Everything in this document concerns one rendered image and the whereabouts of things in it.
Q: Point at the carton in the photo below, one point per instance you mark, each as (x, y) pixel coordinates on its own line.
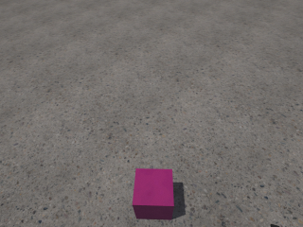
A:
(153, 193)

